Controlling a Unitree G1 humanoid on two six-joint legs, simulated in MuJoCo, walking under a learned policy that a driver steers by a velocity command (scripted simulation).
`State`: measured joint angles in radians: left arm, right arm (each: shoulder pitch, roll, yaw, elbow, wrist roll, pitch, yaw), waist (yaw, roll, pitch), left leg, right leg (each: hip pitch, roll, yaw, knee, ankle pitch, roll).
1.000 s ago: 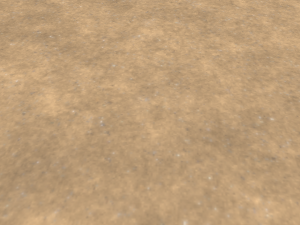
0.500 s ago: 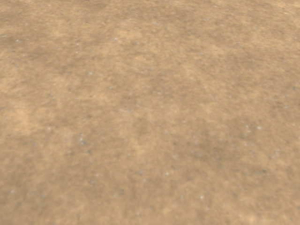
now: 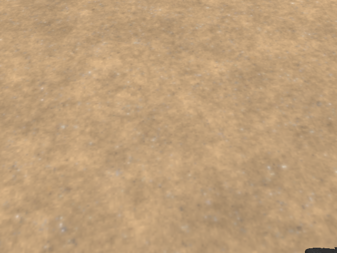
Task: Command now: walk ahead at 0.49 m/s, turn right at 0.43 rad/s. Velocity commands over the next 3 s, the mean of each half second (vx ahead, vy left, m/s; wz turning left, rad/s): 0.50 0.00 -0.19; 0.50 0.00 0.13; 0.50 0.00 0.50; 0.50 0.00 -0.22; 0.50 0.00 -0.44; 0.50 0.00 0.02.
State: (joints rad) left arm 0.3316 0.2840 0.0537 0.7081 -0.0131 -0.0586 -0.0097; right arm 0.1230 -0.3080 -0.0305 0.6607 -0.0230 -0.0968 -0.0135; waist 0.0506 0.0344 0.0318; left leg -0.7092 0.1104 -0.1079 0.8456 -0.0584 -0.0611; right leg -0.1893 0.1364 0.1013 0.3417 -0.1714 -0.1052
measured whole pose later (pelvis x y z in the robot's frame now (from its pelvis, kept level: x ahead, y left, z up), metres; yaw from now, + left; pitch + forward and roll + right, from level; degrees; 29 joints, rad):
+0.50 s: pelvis +0.28 +0.05 +0.00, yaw -5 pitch +2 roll +1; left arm 0.17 0.29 0.04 0.69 0.00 -0.06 -0.01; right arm 0.38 -0.26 -0.04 0.79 0.01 -0.09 0.02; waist -0.06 -0.05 0.01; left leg -0.10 -0.06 0.01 0.26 -0.19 0.05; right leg -0.66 -0.09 0.05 0.83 -0.12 0.01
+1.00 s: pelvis +0.55 -0.03 +0.00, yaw +1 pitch +0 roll -2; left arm 0.32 0.26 0.06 0.82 0.02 -0.10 -0.02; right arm 0.23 -0.31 -0.06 0.76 0.02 -0.03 0.00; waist 0.04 0.05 0.02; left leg -0.68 0.09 -0.10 0.99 -0.11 -0.01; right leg -0.08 0.05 -0.14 0.26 -0.19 -0.06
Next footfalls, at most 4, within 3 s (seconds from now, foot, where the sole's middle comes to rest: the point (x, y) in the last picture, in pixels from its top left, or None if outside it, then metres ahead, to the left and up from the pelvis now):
0.20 left None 0.30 0.15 -0.78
0.70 right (220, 229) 0.56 -0.12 -0.78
1.26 left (164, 166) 0.85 0.12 -0.78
1.80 right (192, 109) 1.20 -0.01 -0.78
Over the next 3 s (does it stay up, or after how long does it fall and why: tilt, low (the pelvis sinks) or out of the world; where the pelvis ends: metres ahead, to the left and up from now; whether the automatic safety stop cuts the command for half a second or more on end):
stays up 1.65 0.01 0.00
